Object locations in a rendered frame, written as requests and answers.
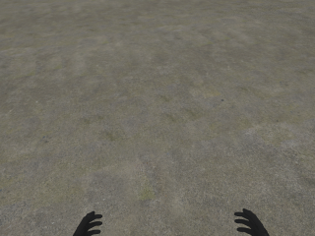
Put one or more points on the right robot hand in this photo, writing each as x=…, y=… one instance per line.
x=257, y=228

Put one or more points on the left robot hand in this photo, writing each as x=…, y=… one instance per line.
x=85, y=225

